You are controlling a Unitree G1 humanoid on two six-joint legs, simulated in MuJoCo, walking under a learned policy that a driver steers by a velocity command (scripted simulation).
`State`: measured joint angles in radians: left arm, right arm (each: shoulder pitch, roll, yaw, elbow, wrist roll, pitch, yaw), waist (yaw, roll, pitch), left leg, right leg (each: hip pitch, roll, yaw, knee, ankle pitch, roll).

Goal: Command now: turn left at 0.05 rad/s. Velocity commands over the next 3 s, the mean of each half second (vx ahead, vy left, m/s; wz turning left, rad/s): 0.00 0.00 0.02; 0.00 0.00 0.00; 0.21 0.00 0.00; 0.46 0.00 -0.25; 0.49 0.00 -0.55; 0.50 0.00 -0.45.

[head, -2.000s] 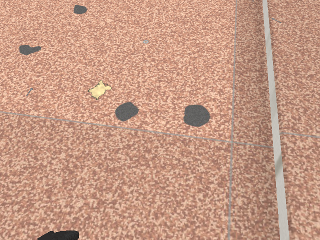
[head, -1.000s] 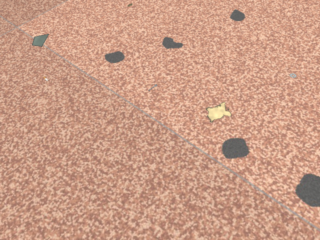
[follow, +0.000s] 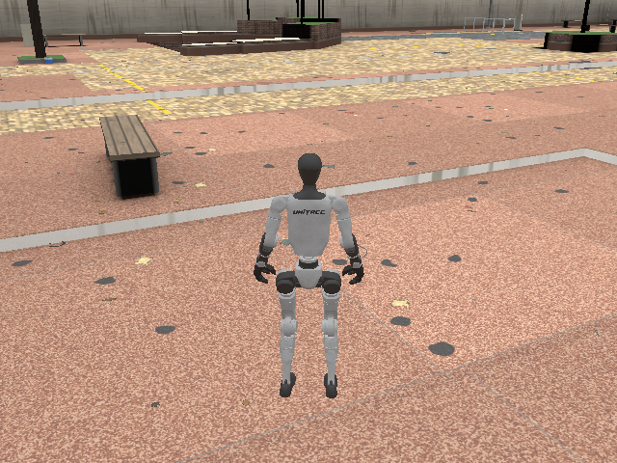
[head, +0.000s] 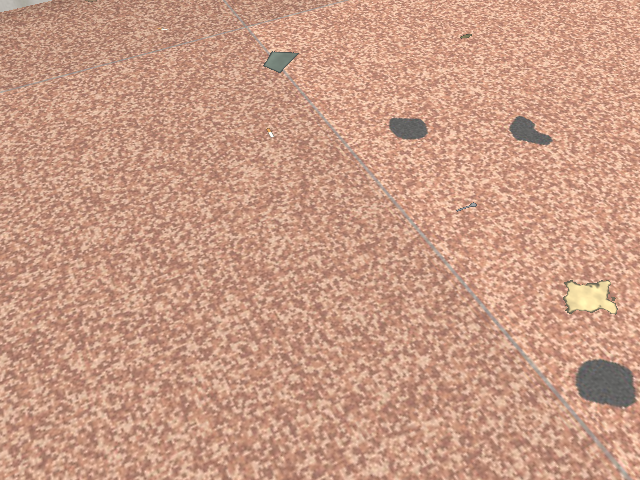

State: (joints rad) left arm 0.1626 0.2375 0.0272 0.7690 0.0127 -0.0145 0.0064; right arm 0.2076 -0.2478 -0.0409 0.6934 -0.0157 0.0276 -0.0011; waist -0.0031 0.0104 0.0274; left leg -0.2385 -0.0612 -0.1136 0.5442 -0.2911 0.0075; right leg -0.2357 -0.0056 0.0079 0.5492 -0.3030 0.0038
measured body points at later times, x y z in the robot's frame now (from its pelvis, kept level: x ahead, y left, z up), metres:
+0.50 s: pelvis +0.01 -0.02 +0.00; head +0.01 -0.02 +0.45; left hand +0.12 +0.24 -0.12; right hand +0.12 -0.27 -0.12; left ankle +0.00 +0.12 -0.73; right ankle -0.01 -0.12 -0.73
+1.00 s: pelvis +0.00 -0.03 +0.01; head +0.01 -0.04 +0.46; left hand +0.08 +0.22 -0.13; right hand +0.06 -0.30 -0.14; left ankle +0.00 +0.12 -0.73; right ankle -0.01 -0.12 -0.73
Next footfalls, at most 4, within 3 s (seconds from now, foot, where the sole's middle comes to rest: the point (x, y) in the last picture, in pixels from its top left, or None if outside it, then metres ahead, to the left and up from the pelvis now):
1.46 left None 0.14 0.14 -0.77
1.96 right None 0.49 -0.08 -0.77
2.44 left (323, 354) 0.80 0.03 -0.77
2.96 right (478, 327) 0.87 -0.34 -0.77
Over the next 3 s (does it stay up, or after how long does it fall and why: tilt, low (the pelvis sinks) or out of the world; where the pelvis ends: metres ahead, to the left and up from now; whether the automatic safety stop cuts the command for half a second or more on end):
stays up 0.83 -0.18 -0.01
